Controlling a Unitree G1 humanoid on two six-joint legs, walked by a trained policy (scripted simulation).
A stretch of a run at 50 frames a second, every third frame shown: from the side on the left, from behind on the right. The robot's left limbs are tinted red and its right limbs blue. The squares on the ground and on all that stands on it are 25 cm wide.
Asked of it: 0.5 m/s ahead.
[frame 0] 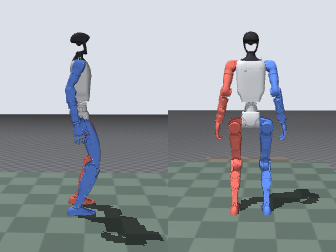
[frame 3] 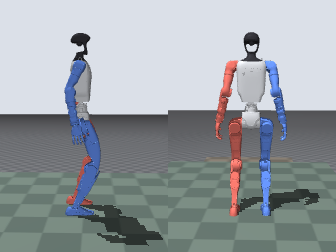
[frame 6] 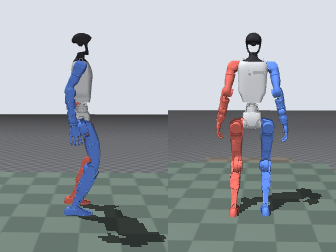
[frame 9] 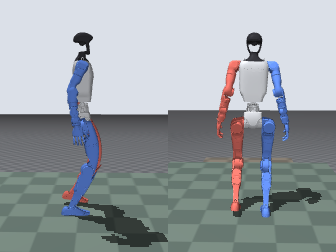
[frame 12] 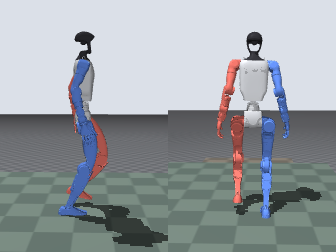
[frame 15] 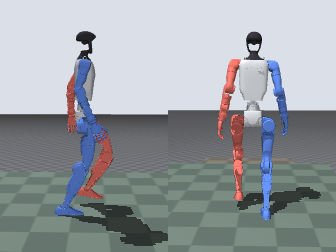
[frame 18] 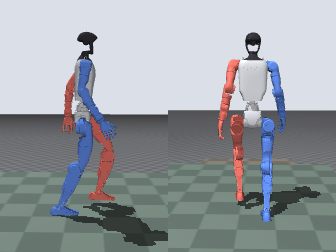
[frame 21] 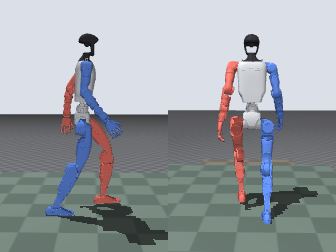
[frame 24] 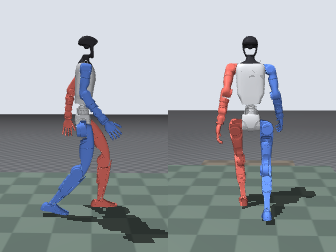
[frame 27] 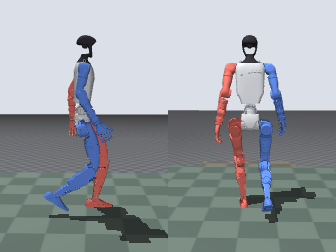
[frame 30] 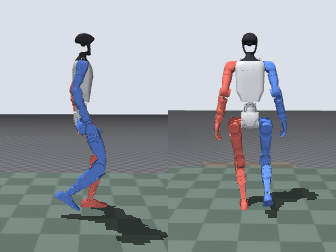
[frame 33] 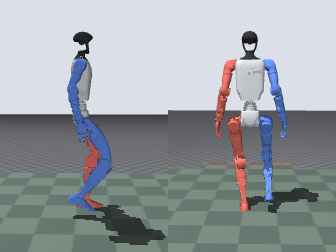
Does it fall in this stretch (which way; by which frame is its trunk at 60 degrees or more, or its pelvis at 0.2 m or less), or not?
no
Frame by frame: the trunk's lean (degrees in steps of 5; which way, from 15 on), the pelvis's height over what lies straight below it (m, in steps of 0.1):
0: 0, 0.8
3: 0, 0.8
6: 0, 0.8
9: 0, 0.8
12: 0, 0.8
15: 0, 0.8
18: 5, 0.8
21: 5, 0.8
24: 5, 0.7
27: 5, 0.7
30: 5, 0.8
33: 0, 0.8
